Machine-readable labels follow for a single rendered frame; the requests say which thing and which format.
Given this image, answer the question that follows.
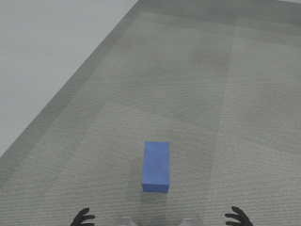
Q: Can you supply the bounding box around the carton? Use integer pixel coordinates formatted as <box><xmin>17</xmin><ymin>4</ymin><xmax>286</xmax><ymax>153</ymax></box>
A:
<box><xmin>141</xmin><ymin>141</ymin><xmax>170</xmax><ymax>193</ymax></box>

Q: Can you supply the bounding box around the robot left hand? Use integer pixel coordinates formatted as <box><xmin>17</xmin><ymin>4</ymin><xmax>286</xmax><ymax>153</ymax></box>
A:
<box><xmin>70</xmin><ymin>208</ymin><xmax>95</xmax><ymax>226</ymax></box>

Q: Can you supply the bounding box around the robot right hand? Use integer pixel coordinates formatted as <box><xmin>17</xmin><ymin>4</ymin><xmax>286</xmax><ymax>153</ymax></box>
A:
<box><xmin>225</xmin><ymin>206</ymin><xmax>253</xmax><ymax>226</ymax></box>

